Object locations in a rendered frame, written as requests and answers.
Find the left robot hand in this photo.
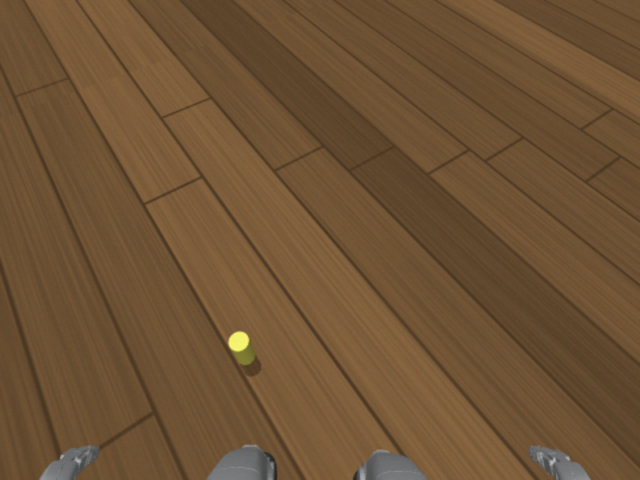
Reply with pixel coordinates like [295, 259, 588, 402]
[39, 445, 100, 480]

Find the right robot hand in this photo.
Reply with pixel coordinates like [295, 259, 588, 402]
[529, 446, 591, 480]

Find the can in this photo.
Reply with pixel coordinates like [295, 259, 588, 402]
[229, 331, 255, 365]

